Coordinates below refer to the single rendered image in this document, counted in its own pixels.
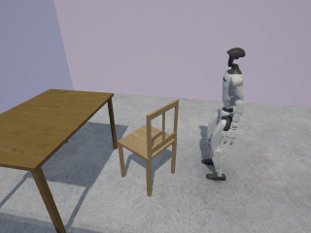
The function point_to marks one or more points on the chair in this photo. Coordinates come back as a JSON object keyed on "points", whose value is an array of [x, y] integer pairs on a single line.
{"points": [[147, 142]]}

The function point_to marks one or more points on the left robot upper arm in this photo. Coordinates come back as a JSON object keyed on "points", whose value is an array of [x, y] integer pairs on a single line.
{"points": [[237, 83]]}

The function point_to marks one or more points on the robot right foot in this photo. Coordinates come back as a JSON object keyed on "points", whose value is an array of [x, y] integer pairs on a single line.
{"points": [[207, 161]]}

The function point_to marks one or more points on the left robot forearm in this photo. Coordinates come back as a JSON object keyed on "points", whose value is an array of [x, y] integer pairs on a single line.
{"points": [[238, 111]]}

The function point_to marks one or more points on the humanoid robot torso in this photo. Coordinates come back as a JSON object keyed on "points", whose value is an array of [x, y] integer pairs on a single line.
{"points": [[228, 96]]}

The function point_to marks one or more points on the robot left hand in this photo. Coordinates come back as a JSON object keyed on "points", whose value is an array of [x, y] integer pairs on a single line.
{"points": [[232, 134]]}

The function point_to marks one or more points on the table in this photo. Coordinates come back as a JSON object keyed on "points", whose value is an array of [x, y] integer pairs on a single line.
{"points": [[33, 131]]}

